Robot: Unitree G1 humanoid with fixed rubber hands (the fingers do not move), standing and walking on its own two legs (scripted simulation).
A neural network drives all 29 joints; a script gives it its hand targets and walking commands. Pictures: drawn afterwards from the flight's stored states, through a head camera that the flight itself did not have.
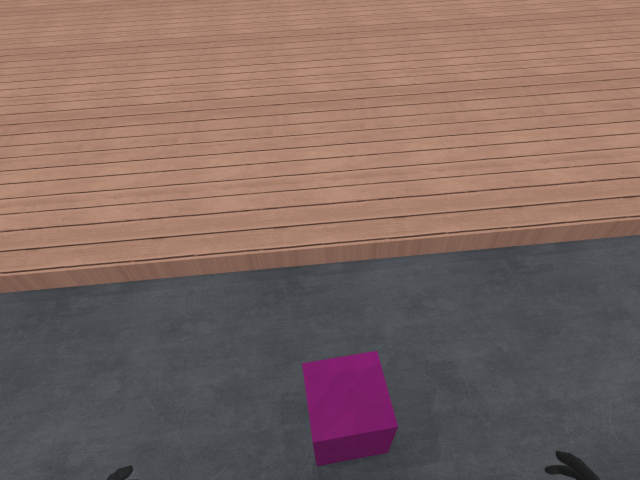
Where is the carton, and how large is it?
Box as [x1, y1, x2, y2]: [302, 351, 397, 465]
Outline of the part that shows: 376,351 302,363 316,465 387,452 395,433 397,424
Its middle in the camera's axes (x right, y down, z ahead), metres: +0.07 +0.48 +1.09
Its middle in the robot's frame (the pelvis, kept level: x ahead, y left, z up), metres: +0.42 -0.03 -0.66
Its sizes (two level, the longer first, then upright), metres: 0.210 0.200 0.250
